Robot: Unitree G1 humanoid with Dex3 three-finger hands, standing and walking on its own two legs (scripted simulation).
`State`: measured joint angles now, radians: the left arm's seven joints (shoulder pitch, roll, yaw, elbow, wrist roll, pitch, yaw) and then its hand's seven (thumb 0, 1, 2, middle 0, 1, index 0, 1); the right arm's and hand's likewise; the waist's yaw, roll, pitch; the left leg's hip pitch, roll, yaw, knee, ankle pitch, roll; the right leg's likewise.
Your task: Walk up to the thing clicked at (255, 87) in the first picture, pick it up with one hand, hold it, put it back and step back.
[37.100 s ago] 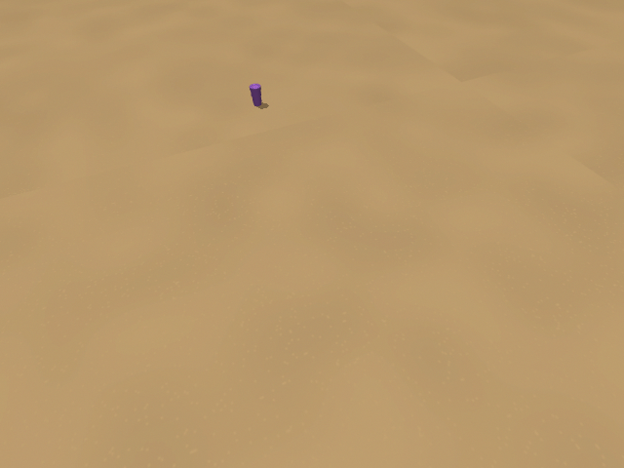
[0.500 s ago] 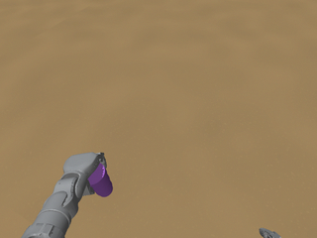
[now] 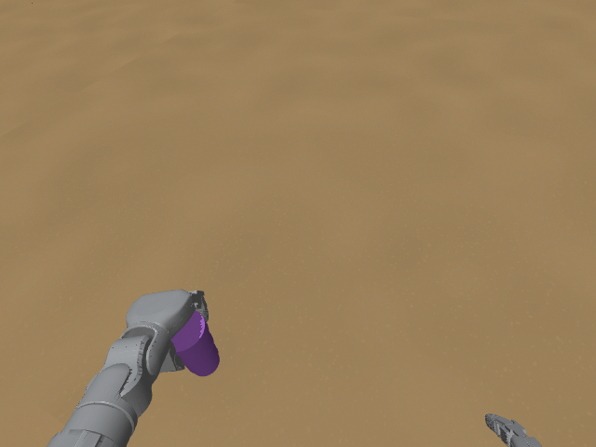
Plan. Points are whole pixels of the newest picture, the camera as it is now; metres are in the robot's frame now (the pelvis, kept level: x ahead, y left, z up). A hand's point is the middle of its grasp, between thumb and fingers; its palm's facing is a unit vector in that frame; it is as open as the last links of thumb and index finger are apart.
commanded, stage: hold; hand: left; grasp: from above
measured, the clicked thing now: (194, 347) +0.32 +0.21 -0.09
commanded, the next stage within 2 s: crouch in 1.10 s
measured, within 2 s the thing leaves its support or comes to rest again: neither
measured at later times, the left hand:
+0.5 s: hand (167, 349) +0.29 +0.22 -0.01, palm faces -0.43 -0.07 -0.90, open 9.4 cm
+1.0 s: hand (164, 344) +0.29 +0.22 -0.01, palm faces -0.43 -0.06 -0.90, open 9.4 cm
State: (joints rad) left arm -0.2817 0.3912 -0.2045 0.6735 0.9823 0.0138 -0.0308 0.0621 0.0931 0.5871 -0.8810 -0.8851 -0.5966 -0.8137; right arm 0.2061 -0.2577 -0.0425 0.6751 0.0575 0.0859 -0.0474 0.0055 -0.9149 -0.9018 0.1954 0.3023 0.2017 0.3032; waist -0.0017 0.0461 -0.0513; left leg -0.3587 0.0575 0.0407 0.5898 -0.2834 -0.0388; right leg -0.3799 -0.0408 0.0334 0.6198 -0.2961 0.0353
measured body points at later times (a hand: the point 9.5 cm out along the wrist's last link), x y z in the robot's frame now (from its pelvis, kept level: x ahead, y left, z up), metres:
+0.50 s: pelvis -0.01 +0.00 +0.01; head -0.01 -0.03 +0.46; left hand +0.30 +0.22 +0.04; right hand +0.14 -0.25 -0.11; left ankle +0.01 +0.15 -0.73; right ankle +0.01 -0.14 -0.73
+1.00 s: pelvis +0.00 +0.00 +0.01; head -0.01 -0.02 +0.46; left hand +0.31 +0.22 +0.04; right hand +0.15 -0.25 -0.10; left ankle +0.01 +0.15 -0.73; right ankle +0.01 -0.14 -0.73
